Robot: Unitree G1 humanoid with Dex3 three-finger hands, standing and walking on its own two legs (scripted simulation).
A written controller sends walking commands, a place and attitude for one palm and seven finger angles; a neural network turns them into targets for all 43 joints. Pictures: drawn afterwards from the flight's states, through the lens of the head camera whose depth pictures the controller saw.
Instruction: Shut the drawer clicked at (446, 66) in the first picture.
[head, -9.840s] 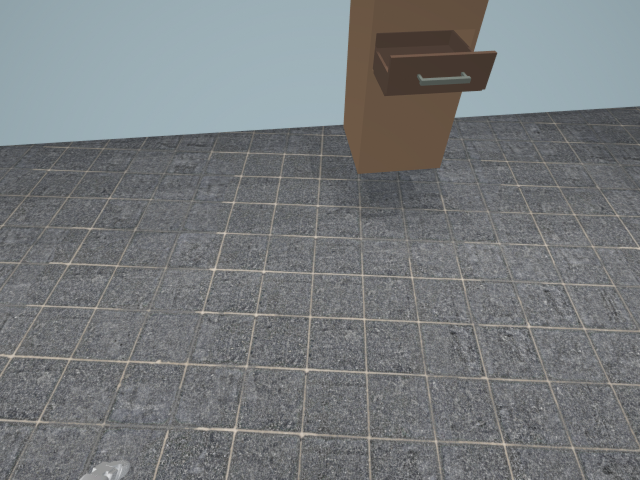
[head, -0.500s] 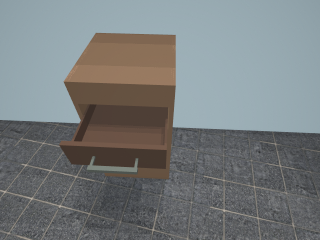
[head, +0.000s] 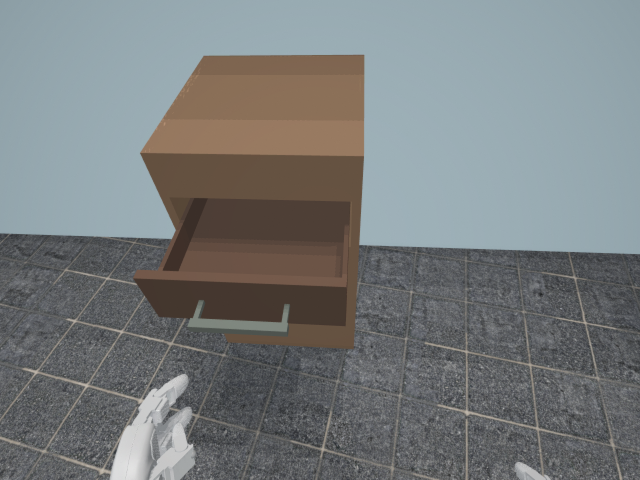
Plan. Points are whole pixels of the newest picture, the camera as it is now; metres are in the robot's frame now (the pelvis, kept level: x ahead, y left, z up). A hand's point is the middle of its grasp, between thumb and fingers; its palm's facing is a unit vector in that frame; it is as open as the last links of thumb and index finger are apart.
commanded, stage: raise the hand and make a fist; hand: left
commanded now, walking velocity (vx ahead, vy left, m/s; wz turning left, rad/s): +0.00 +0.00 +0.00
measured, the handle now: (240, 317) +0.43 +0.17 -0.15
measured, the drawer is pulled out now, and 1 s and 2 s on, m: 0.22 0.22 0.22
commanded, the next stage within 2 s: bring the fist close to the handle in 1.70 s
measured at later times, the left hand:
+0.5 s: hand (220, 445) +0.19 +0.14 -0.05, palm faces -0.11 -0.99 -0.03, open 4.5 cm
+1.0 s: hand (223, 421) +0.21 +0.14 -0.05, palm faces -0.07 -1.00 -0.02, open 3.1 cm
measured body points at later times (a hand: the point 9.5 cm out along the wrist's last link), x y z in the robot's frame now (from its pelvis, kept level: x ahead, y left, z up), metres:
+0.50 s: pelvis -0.03 +0.00 -0.11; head +0.05 +0.00 +0.33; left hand +0.19 +0.19 -0.05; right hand +0.19 -0.19 -0.19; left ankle -0.01 +0.11 -0.72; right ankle +0.03 -0.09 -0.72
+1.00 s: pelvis -0.02 +0.01 -0.09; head +0.07 +0.02 +0.35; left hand +0.21 +0.19 -0.05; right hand +0.18 -0.23 -0.16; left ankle -0.01 +0.11 -0.72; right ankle +0.03 -0.09 -0.72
